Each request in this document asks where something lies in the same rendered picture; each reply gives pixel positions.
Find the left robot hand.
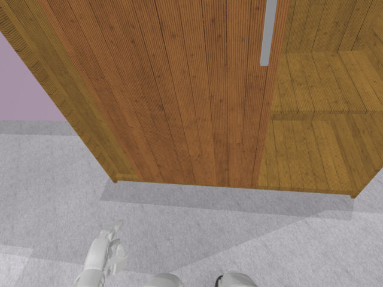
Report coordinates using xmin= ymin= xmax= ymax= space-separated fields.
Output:
xmin=83 ymin=219 xmax=127 ymax=279

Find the robot right shin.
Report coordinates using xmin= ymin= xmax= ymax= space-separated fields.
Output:
xmin=223 ymin=270 xmax=238 ymax=277

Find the robot left forearm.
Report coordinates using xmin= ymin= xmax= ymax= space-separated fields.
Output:
xmin=72 ymin=268 xmax=105 ymax=287

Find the wardrobe door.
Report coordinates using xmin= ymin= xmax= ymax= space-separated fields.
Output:
xmin=0 ymin=0 xmax=136 ymax=175
xmin=37 ymin=0 xmax=290 ymax=188

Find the handle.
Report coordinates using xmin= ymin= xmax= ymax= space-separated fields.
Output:
xmin=260 ymin=0 xmax=277 ymax=66

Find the left robot thigh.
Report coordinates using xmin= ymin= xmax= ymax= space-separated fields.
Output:
xmin=143 ymin=273 xmax=184 ymax=287

